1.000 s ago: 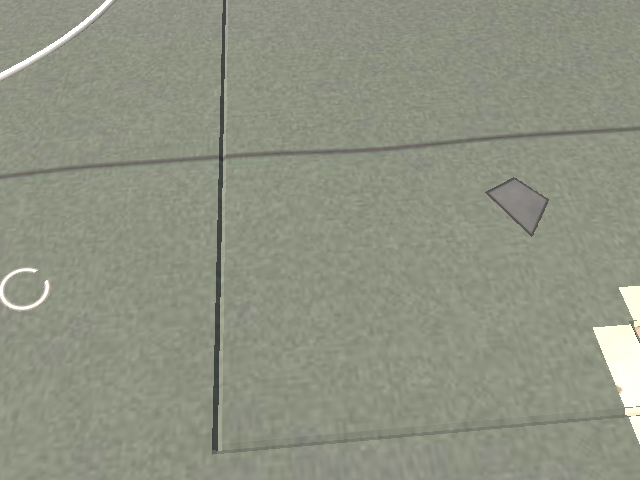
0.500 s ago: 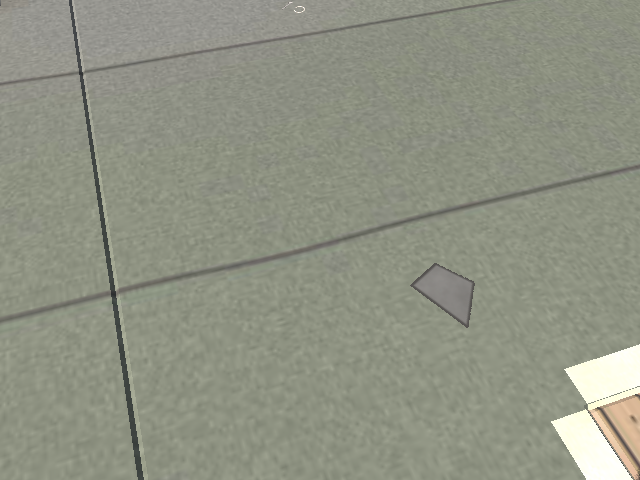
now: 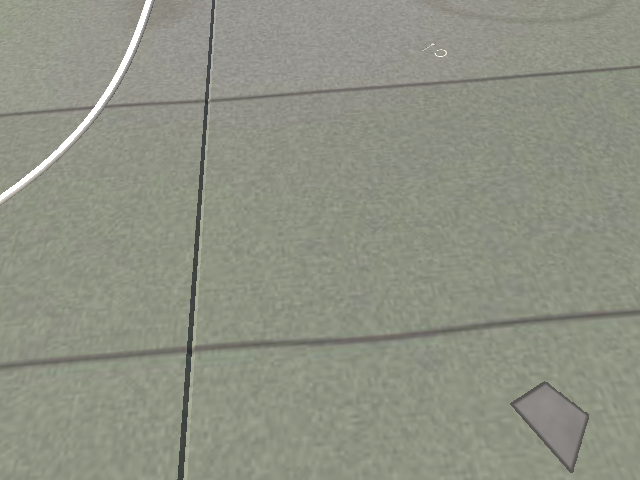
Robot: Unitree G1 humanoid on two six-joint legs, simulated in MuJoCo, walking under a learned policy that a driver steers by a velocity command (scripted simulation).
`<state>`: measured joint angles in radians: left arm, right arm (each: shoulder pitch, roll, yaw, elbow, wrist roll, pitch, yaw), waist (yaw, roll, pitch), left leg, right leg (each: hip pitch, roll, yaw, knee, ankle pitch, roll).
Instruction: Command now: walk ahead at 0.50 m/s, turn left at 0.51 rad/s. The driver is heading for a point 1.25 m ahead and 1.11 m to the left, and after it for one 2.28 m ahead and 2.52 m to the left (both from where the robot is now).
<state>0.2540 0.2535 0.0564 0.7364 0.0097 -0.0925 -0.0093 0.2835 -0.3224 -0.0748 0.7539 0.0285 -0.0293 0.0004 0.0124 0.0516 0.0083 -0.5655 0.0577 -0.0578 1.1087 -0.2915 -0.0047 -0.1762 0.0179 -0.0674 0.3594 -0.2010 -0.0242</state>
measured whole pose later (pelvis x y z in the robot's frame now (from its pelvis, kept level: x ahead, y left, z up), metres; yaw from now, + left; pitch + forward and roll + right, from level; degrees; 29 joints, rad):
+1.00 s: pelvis +0.54 +0.14 +0.00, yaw +36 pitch +1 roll -2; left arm 0.25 0.26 0.06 0.76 0.01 -0.10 -0.01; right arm 0.27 -0.32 -0.07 0.67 0.03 -0.01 0.00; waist 0.02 0.05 0.03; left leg -0.57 0.05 -0.07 1.13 -0.32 0.00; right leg -0.19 0.03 -0.08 0.37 -0.19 -0.03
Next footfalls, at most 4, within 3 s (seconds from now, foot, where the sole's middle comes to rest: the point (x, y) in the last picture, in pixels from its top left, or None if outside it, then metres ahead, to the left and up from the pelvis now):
0.30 left None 0.31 0.17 -0.78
0.78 right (316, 420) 0.63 0.07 -0.78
1.30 left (147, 395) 0.69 0.46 -0.78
1.80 right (126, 280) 1.02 0.58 -0.78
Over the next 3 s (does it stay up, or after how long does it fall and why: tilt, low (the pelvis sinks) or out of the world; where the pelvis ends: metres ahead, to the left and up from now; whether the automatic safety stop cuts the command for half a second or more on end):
stays up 1.12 1.05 -0.01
